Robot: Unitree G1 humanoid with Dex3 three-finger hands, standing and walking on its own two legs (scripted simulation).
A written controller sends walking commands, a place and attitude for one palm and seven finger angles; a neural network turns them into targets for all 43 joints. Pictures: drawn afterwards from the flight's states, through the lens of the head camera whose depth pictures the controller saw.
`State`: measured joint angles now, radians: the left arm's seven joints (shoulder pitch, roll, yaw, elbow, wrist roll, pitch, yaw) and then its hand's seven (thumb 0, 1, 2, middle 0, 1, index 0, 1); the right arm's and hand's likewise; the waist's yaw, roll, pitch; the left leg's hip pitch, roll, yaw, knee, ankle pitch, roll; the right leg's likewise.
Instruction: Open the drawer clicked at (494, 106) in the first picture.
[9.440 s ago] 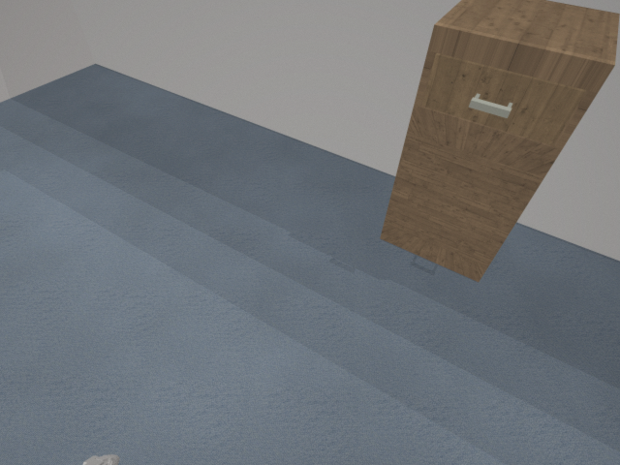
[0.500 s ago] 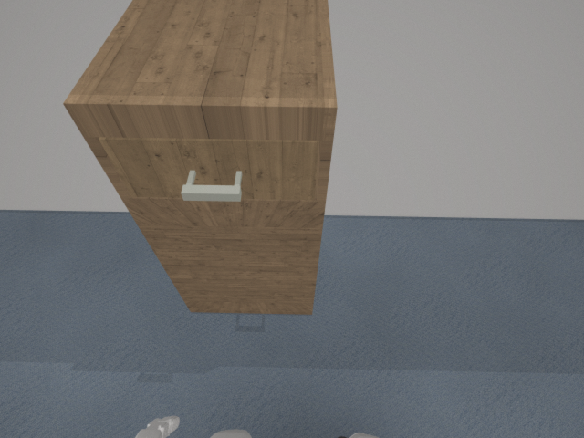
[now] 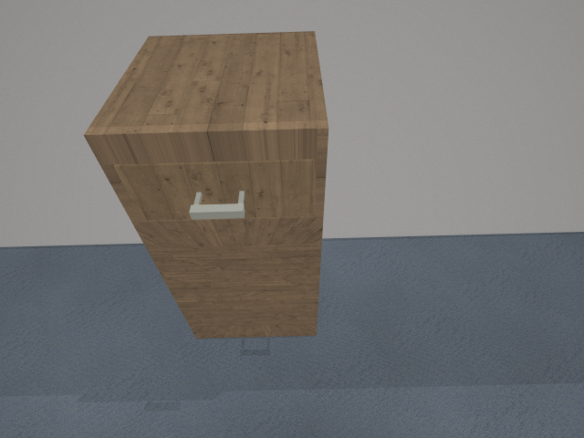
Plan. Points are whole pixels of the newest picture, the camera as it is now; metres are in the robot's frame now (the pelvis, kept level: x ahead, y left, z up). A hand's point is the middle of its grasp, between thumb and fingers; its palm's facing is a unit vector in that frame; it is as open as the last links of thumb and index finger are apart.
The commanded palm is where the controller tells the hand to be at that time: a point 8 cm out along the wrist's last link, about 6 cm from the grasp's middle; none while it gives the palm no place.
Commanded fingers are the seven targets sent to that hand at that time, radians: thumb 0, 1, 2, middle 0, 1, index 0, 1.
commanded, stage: come to a stop and stand still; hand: left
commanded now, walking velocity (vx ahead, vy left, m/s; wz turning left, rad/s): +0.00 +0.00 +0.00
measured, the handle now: (218, 204) +0.55 +0.19 -0.04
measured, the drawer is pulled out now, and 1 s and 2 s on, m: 0.00 0.00 0.00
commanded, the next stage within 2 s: look again from close up in 1.12 s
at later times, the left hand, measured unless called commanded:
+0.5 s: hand out of the picture -0.02 +0.12 -0.17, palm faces +0.05 -0.98 -0.17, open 7.3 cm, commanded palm none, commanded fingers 0.00 0.90 0.90 -0.20 -0.30 -0.20 -0.30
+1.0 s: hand out of the picture +0.01 +0.12 -0.18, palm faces +0.06 -0.98 -0.18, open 7.3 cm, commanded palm none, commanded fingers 0.00 0.90 0.90 -0.20 -0.30 -0.20 -0.30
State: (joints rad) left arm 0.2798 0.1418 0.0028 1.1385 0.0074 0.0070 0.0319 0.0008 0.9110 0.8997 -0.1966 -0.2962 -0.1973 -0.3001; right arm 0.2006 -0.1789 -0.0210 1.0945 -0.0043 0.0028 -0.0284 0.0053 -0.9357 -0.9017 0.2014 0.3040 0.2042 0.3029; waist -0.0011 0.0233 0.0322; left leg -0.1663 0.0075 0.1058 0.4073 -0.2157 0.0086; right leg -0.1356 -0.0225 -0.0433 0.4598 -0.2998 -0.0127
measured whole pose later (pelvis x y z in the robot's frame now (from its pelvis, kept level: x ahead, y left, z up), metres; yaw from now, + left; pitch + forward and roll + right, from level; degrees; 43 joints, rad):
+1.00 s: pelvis +0.03 -0.04 +0.00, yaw +0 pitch -1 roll +1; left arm 0.31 0.11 0.00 1.15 0.00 -0.02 0.04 0.00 0.91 0.90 -0.20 -0.30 -0.20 -0.30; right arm 0.28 -0.13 0.00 1.16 -0.01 0.00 -0.05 0.01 -0.92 -0.90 0.20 0.30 0.20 0.30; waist 0.00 0.00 0.03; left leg -0.13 0.06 0.08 0.40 -0.25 -0.05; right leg -0.08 0.04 -0.07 0.41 -0.32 -0.07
